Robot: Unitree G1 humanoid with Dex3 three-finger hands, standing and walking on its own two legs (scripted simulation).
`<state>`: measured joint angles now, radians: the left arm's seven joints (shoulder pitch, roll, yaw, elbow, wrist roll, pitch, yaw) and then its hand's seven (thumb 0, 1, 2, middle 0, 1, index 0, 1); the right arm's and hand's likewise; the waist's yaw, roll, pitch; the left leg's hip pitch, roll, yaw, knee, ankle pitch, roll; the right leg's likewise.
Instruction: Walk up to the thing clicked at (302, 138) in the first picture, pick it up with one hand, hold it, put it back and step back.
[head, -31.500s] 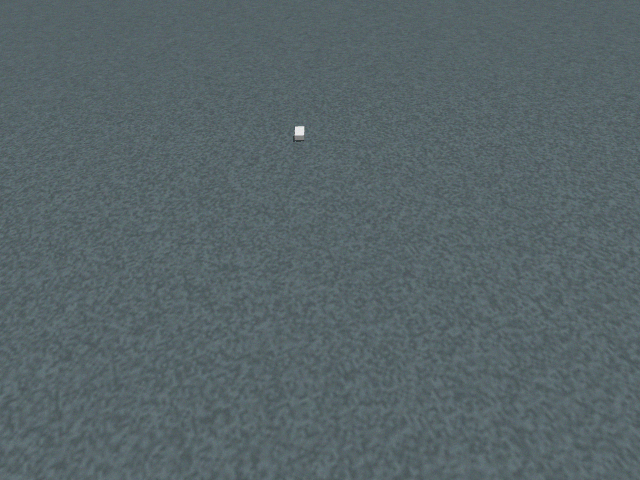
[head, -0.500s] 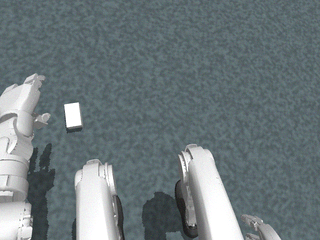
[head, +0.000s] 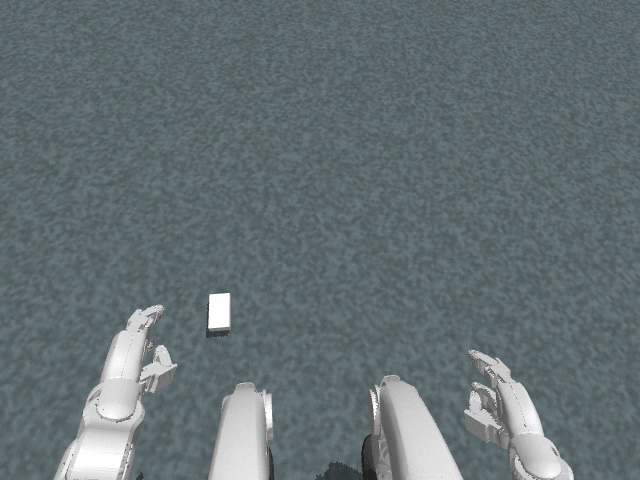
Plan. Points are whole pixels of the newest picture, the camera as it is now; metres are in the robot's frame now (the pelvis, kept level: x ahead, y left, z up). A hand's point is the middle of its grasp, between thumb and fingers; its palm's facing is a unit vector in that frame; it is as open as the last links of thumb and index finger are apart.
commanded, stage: home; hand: left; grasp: from above
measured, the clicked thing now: (220, 312) +0.52 +0.23 -0.57
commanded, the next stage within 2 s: none
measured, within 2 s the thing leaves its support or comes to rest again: neither
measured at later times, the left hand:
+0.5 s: hand (121, 404) +0.22 +0.19 +0.08, palm faces +0.10 -0.97 -0.21, open 7.4 cm
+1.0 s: hand (124, 417) +0.21 +0.18 +0.08, palm faces +0.10 -0.97 -0.20, open 7.8 cm
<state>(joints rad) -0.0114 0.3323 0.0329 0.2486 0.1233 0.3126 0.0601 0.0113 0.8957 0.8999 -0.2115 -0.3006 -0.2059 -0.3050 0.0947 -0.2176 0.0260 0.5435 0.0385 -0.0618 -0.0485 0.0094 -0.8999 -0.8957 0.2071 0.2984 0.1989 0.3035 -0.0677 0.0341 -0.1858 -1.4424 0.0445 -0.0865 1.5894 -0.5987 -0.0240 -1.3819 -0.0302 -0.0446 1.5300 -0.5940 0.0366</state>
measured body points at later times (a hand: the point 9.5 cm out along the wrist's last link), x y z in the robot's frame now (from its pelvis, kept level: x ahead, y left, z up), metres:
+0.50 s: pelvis +0.06 +0.00 +0.13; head +0.09 +0.01 +0.58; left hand +0.22 +0.24 +0.10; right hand +0.23 -0.24 +0.06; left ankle +0.06 +0.13 -0.55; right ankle +0.06 -0.15 -0.55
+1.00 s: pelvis +0.06 -0.01 +0.13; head +0.08 +0.00 +0.58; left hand +0.21 +0.23 +0.10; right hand +0.23 -0.24 +0.07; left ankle +0.06 +0.13 -0.55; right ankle +0.06 -0.15 -0.55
